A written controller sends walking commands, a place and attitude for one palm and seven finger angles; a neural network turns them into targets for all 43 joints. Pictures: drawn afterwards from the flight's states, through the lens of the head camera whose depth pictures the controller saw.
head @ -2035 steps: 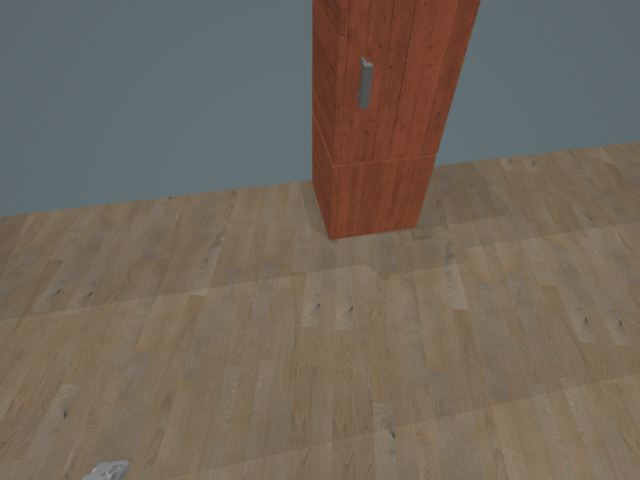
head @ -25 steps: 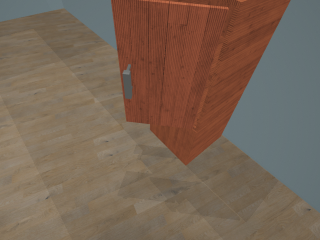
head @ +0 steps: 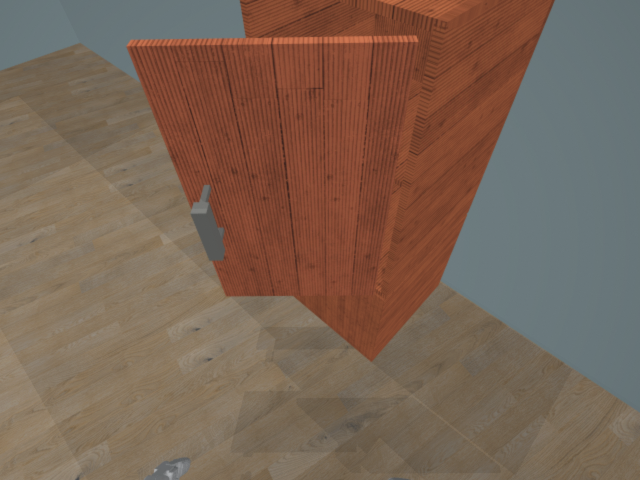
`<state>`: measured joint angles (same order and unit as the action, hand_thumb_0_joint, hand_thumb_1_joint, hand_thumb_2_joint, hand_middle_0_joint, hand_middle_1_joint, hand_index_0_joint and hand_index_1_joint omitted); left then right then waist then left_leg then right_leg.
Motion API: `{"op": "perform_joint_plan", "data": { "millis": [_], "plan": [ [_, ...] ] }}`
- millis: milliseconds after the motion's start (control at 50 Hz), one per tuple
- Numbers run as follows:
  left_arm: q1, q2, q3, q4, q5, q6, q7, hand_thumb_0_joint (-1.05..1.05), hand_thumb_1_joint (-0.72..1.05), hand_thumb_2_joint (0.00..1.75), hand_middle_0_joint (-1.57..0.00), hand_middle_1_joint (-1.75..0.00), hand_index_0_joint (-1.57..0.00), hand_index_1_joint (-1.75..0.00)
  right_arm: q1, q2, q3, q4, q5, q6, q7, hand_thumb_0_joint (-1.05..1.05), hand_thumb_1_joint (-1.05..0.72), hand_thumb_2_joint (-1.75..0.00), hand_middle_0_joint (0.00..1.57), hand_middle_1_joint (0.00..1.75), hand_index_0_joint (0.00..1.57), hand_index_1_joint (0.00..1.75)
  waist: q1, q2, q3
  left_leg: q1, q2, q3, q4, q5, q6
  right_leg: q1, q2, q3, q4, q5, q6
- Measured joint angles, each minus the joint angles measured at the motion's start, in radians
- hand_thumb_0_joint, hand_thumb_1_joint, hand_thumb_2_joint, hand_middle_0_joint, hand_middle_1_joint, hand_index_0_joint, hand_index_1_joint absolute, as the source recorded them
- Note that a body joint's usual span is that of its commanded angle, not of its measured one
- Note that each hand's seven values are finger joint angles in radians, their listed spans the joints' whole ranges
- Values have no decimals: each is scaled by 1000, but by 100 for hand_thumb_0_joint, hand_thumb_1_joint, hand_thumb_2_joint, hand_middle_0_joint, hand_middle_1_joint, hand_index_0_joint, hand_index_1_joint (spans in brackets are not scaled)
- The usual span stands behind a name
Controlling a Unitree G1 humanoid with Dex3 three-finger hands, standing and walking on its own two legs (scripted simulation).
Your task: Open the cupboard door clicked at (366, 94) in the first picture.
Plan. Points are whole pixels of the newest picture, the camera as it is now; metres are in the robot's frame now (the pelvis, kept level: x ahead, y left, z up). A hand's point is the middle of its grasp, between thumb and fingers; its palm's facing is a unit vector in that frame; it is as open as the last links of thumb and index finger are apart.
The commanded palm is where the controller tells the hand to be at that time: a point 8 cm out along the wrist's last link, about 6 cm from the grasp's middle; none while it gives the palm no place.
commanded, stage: come to a stop and stand still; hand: left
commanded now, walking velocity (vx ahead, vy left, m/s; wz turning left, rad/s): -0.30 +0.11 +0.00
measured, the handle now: (211, 223) +0.53 +0.20 -0.03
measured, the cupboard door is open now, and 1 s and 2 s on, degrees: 43 43 43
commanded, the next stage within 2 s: none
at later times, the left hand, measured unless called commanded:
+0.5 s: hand out of the picture +0.02 +0.26 -0.17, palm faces +0.06 -0.98 -0.18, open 7.4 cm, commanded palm none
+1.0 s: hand out of the picture -0.07 +0.18 -0.15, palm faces +0.04 -0.98 -0.20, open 7.4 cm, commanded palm none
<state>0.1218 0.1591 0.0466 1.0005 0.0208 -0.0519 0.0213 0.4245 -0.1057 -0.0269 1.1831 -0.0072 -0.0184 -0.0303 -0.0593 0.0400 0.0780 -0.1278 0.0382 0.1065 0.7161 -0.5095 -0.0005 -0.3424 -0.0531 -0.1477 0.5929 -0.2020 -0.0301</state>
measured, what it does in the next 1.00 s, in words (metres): steps on the spot: left foot, then right foot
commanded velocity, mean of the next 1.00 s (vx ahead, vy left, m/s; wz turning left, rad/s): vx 0.02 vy -0.01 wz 0.00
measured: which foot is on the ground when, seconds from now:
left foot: up 0.00-0.26, down 0.28-0.92, up 0.94-1.00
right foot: down 0.00-0.28, up 0.30-0.90, down 0.92-1.00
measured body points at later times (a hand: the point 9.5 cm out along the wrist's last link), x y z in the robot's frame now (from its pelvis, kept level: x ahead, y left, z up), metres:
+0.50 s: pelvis -0.01 +0.07 +0.02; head +0.02 +0.11 +0.47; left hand +0.01 +0.31 -0.16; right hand +0.06 -0.17 -0.11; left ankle +0.01 +0.12 -0.72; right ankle -0.07 -0.10 -0.64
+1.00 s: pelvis -0.08 +0.01 +0.02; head -0.10 +0.00 +0.47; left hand -0.08 +0.23 -0.13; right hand -0.14 -0.21 -0.15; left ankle -0.02 +0.13 -0.69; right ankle -0.10 -0.09 -0.72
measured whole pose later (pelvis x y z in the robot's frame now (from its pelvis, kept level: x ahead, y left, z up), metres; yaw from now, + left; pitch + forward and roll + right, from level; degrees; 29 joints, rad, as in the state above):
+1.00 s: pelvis -0.08 +0.01 +0.02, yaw -2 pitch -1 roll +2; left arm 0.34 0.11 0.03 1.07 0.02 0.03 0.03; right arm 0.38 -0.16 -0.07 1.15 -0.02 0.07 -0.01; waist -0.01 0.01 -0.04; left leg -0.42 0.01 0.08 0.74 -0.32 -0.02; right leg -0.13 -0.04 -0.07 0.39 -0.25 -0.02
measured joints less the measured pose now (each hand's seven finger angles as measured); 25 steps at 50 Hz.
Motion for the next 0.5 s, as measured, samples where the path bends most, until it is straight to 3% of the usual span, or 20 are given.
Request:
{"op": "perform_joint_plan", "data": {
  "millis": [40,100,200,260,300,360,420,500],
  "plan": [
    [-6,-18,-12,0,-1,6,7,0,92,90,-20,-30,-20,-30,-23,-7,-7,-6,8,21,-7,1,-91,-90,20,30,20,30,-2,7,7,-71,4,-31,129,-46,-7,23,4,-16,-5,-34,-3],
    [-13,-39,-19,0,1,29,18,0,91,89,-20,-30,-20,-30,-82,-15,-14,-32,10,42,-11,1,-91,-90,20,30,20,30,7,-8,18,-159,10,-43,191,-48,-19,38,0,-20,-33,-26,4],
    [-26,-31,4,-25,3,51,26,-2,94,89,-21,-30,-20,-30,-179,-34,-31,-98,3,50,-2,1,-91,-90,20,30,20,30,38,-33,35,-243,15,-48,154,24,-39,25,-11,-16,-51,-3,20],
    [-12,-11,11,-25,6,68,23,-2,93,89,-21,-30,-20,-30,-219,-46,-38,-136,1,41,2,1,-91,-90,20,30,20,30,48,-50,32,-213,11,-36,14,124,-44,6,-24,-4,-23,-6,43],
    [6,9,17,-19,1,84,20,-2,93,89,-21,-30,-20,-30,-231,-44,-40,-152,-3,28,3,1,-91,-90,20,30,20,30,53,-78,27,-184,-6,-15,-51,193,-1,-12,-42,18,27,-40,55],
    [44,31,25,-4,-1,113,22,-1,92,89,-20,-30,-20,-30,-232,-33,-29,-172,-15,21,-1,1,-91,-90,20,30,20,30,61,-90,-2,-171,-14,3,-78,187,64,-62,-3,103,221,-230,55],
    [78,46,31,8,3,114,17,0,92,89,-20,-30,-20,-30,-235,-26,-21,-177,-18,16,-16,1,-92,-90,20,30,20,30,66,-89,-25,-148,-18,5,-166,236,76,-85,29,151,396,-209,61],
    [128,60,34,25,4,111,12,0,91,90,-20,-30,-20,-30,-242,-23,-10,-178,-14,8,-21,1,-93,-90,20,30,20,30,75,-92,-42,-131,-19,19,-263,297,86,-66,40,176,464,-168,84]
  ]
}}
